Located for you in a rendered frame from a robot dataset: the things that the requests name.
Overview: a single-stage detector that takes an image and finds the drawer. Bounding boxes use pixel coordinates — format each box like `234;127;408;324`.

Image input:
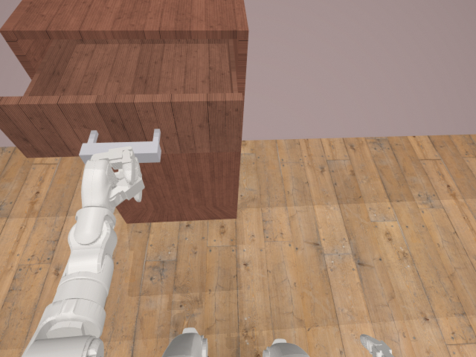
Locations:
0;39;243;158

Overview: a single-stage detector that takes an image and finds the robot right hand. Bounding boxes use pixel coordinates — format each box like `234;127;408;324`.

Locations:
360;334;394;357

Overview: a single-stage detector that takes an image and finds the robot left upper arm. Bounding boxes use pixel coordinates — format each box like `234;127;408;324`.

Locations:
25;335;104;357

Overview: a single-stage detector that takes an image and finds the handle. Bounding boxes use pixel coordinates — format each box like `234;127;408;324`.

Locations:
79;129;161;164

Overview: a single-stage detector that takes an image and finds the cabinet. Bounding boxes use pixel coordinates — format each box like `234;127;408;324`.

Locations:
0;0;248;224

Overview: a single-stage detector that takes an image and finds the robot left hand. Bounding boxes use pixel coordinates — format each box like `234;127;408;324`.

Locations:
81;146;145;213

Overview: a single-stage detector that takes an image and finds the robot left thigh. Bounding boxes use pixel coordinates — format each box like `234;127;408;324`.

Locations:
162;332;208;357

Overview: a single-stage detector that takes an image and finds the left robot forearm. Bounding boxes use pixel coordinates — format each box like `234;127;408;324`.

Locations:
22;206;118;357

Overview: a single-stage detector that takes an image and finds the robot left shin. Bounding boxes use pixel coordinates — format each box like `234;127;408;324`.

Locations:
182;327;198;334

